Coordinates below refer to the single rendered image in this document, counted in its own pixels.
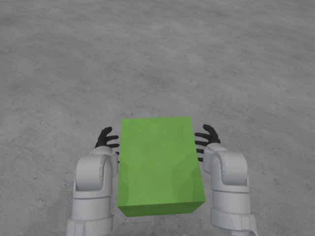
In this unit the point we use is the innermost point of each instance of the robot right hand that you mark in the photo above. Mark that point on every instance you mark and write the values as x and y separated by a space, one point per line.
212 138

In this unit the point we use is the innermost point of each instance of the robot left hand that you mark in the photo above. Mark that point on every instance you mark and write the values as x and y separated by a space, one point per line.
103 139

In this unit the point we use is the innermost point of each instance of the robot left forearm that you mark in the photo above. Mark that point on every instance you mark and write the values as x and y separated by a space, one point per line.
92 190

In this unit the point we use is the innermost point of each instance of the robot right forearm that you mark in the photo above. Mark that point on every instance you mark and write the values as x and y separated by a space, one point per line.
231 211

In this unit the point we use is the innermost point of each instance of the carton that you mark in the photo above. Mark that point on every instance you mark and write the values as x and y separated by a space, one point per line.
159 172

